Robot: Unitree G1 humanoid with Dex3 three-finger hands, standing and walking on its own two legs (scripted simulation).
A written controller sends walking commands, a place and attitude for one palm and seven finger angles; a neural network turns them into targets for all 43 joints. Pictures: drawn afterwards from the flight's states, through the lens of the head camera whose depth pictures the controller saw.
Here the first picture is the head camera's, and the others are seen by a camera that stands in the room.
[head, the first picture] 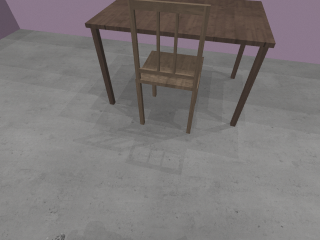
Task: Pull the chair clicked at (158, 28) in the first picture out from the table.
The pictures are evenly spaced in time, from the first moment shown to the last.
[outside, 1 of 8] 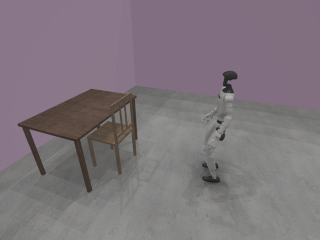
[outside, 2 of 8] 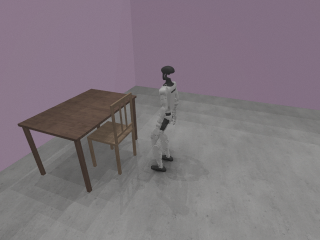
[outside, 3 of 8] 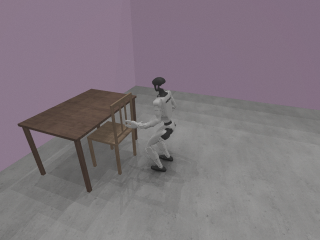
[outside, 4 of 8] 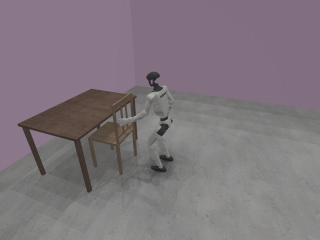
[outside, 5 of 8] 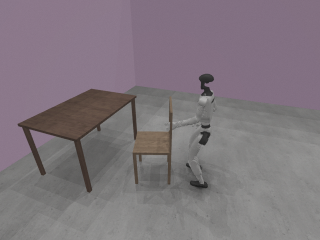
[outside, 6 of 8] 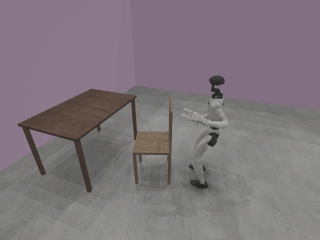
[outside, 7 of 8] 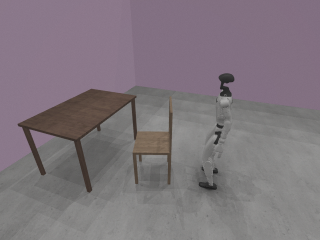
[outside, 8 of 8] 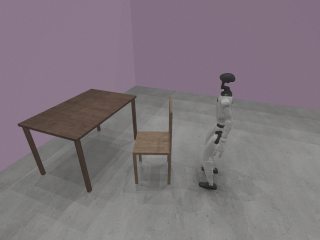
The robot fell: no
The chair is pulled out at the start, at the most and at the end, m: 0.00 0.57 0.57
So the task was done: yes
